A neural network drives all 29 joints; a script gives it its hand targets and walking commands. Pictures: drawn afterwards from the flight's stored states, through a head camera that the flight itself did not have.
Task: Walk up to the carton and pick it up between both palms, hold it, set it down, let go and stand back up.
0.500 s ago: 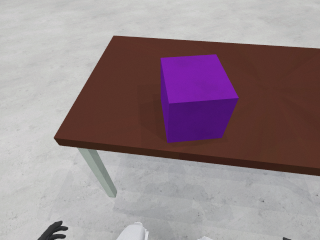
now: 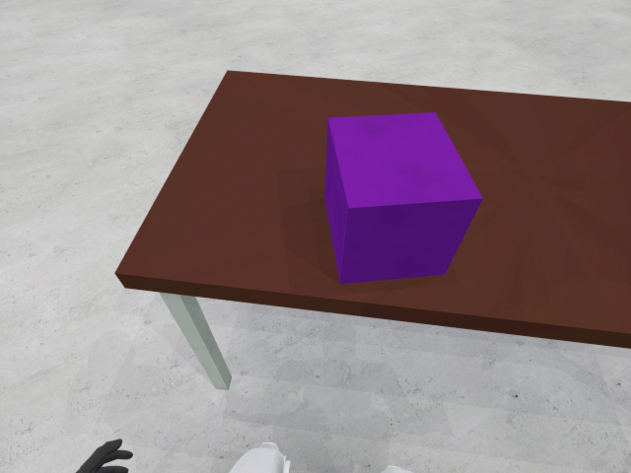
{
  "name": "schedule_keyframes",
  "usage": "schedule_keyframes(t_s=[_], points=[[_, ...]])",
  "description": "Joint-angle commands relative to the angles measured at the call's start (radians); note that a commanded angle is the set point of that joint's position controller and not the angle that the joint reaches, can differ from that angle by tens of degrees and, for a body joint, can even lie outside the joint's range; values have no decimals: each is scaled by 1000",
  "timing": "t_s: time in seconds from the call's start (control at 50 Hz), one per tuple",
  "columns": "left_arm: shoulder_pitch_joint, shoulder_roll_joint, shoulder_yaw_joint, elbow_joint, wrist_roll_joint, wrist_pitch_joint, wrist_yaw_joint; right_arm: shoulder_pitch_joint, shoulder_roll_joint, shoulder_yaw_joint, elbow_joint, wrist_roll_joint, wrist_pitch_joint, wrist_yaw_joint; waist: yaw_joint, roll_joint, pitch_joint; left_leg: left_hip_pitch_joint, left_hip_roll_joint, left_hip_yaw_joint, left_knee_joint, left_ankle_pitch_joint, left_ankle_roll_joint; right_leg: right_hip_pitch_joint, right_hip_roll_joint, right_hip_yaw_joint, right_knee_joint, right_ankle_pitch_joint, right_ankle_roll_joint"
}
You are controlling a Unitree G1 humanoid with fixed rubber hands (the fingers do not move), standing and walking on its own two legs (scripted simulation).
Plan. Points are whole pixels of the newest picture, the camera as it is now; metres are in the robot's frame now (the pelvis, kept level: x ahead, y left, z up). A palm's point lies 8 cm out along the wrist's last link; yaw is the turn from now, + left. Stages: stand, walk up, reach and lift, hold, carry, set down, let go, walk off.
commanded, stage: walk up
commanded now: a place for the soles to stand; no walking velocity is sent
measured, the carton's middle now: (387, 198) +0.53 -0.08 +0.03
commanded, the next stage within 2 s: none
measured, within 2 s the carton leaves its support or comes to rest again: neither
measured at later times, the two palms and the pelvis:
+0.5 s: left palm out of the picture +0.13 +0.25 -0.10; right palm out of the picture +0.08 -0.37 -0.09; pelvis +0.02 -0.05 +0.00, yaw -2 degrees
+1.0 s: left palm (150, 466) +0.16 +0.23 -0.09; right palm out of the picture +0.14 -0.40 -0.09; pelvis +0.06 -0.08 +0.01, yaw -1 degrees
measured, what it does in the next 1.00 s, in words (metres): shifts its weight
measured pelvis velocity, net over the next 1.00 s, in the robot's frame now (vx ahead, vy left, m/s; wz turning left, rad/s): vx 0.06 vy -0.08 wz -0.02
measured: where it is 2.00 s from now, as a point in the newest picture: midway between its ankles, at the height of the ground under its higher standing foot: outside the picture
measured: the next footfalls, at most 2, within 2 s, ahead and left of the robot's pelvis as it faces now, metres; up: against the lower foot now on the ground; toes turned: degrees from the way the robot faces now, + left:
none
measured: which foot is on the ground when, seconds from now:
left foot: down 0.00-1.00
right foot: down 0.00-1.00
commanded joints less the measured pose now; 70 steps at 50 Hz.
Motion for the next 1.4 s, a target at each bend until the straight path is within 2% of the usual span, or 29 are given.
schedule_keyframes(t_s=[0.0, 0.16, 0.2, 0.22, 0.24, 0.28, 0.4, 0.42, 0.44, 0.46, 0.5, 0.6, 0.64, 0.66, 0.7, 0.76, 0.8, 0.82, 0.84, 0.96, 1.0, 1.02, 1.06, 1.12, 1.16, 1.2, 1.3, 1.34, 1.38], points=[[1, 205, 75, 35, -8, -36, 29, -15, -288, -78, -25, -18, -44, 3, 0, 56, -245, 190, 209, -448, -321, 8, 169, 88, -2, 162, -190, 16, -15], [-38, 270, 77, 28, 9, -45, 30, -26, -229, -70, -21, 6, -34, 10, -14, -17, -205, 150, 68, -86, -177, 97, 58, 86, -146, 258, -379, 21, -91], [-33, 226, 66, 29, 5, -37, 25, 6, -252, -80, -19, -10, -43, 14, -9, 63, -271, 250, 127, -246, -278, 46, 95, 56, -79, 151, -273, -28, -45], [-6, 255, 99, -31, 55, -17, 5, 142, -342, -125, -9, -7, -54, 0, -53, -32, -301, 335, 217, -437, -351, -306, 194, -62, -17, 142, -136, -216, -64], [-23, 257, 114, -39, 55, -4, -5, 200, -393, -143, 19, -4, -54, -9, -75, 69, -288, 396, 308, -686, -521, -547, 232, -152, 78, 122, 13, -265, -44], [-30, 240, 110, -31, 41, 6, -9, 128, -386, -140, -24, -9, -66, -29, -68, 59, -154, 398, 375, -766, -566, -571, 266, -328, 26, 206, 123, -172, -31], [164, 238, 135, 27, 30, -18, -14, -12, -321, -122, -63, -14, -44, -13, 29, 89, -176, 30, 250, -367, -396, -375, 172, 173, 46, 131, -194, -49, -37], [198, 253, 139, 27, 40, -30, -6, -10, -250, -107, -62, -11, -39, -6, 47, 6, -186, -116, 149, -230, -229, -325, 92, 333, 3, 242, -426, -152, -80], [253, 338, 152, 45, 48, -41, -1, -60, -168, -75, -78, -7, -41, -8, 110, -283, -180, -291, -13, 8, 87, -284, 7, 395, -176, 592, -613, -432, -144], [183, 368, 163, -18, 45, -51, 11, -110, -213, -79, -91, -24, -47, -12, 93, -80, -62, -364, 6, 59, 175, -225, -13, 326, -312, 806, -657, -335, -207], [153, 349, 148, 0, 20, -49, 22, -34, -242, -90, -72, 3, -48, -11, 44, -13, -31, -260, 70, -5, 154, -186, 4, 283, -257, 665, -584, -58, -182], [107, 269, 103, -21, 16, -37, 17, 84, -191, -82, -52, -1, -73, -7, 14, -226, -184, 86, 30, 71, -149, -72, 30, 289, -141, 364, -314, 683, -168], [32, 231, 92, -72, -12, -27, 22, 196, -243, -101, -5, -23, -84, -26, -60, -70, -237, 401, 67, -23, -271, 217, 73, 60, -95, 270, -108, 714, -108], [50, 168, 80, -86, -17, -30, 15, 218, -315, -121, -25, -25, -92, -35, -69, 80, -336, 543, 254, -373, -293, 331, 181, -85, 19, 167, 63, 555, -32], [0, 211, 105, -77, 0, -10, 23, 204, -370, -137, -21, -8, -73, -38, -63, 90, -309, 492, 397, -559, -296, 390, 334, -128, 59, 165, 75, -190, 4], [126, 217, 114, -31, 22, -23, 9, 24, -319, -99, -65, 2, -54, -35, 31, 92, -158, 144, 291, -394, -220, 97, 228, 76, 24, 209, -225, -64, -23], [223, 359, 143, 11, 31, -43, 13, -103, -203, -72, -95, 0, -31, -32, 99, -242, -35, -301, 5, 39, 155, -171, 39, 272, -223, 659, -605, -185, -110], [191, 358, 146, 6, 31, -42, 12, -94, -238, -81, -76, 0, -25, -43, 92, -112, -8, -278, 39, -27, 167, -234, 23, 220, -312, 713, -644, -150, -151], [157, 356, 137, -7, 31, -43, 19, -68, -277, -90, -64, -2, -32, -36, 63, -3, -7, -240, 82, -31, 148, -212, 17, 237, -289, 704, -606, -16, -168], [58, 260, 99, -26, -5, -48, 36, 119, -195, -77, -33, 2, -75, -13, -21, -163, -232, 207, 70, 19, -202, 205, 70, 287, -114, 276, -215, 844, -77], [10, 233, 98, -76, -12, -47, 30, 194, -314, -111, -38, -3, -77, -24, -73, 35, -349, 478, 221, -262, -204, 489, 193, 31, 8, 150, 15, 656, 6], [21, 185, 89, -49, -25, -38, 35, 185, -337, -118, -36, -3, -75, -31, -84, 100, -313, 521, 317, -423, -228, 526, 303, -73, 75, 117, 147, 402, 55], [-29, 199, 94, -69, -12, -15, 34, 165, -333, -107, -39, 7, -64, -42, -63, 141, -190, 366, 396, -508, -318, 446, 342, -120, 41, 176, 149, -234, 26], [86, 197, 87, -18, 2, -26, 24, 3, -310, -96, -57, -1, -50, -39, 10, 84, -150, 209, 337, -392, -228, 389, 265, 38, 27, 174, -113, -73, -25], [132, 306, 120, 11, 27, -51, 35, -82, -209, -65, -86, 16, -38, -27, 64, -215, -137, -128, 66, -59, 87, 140, 62, 295, -155, 485, -529, 35, -82], [114, 358, 125, 11, 19, -60, 32, -107, -256, -79, -74, 4, -26, -29, 55, -46, -79, -133, 60, -30, 97, -285, 9, 232, -300, 685, -557, 206, -180], [18, 281, 98, -23, 5, -54, 37, 50, -198, -70, -21, 6, -47, -9, -19, -193, -119, 142, 73, 53, -139, -33, 57, 192, -150, 328, -344, 610, -127], [-42, 249, 93, -39, -7, -43, 34, 111, -264, -103, -7, -12, -63, -21, -71, 20, -160, 357, 128, -85, -264, 271, 96, 31, -66, 229, -168, 586, -44], [12, 224, 91, -21, -13, -31, 33, 74, -314, -104, -29, 5, -63, -19, -30, 124, -232, 340, 319, -392, -289, 266, 263, 26, 36, 139, -53, 158, 23]])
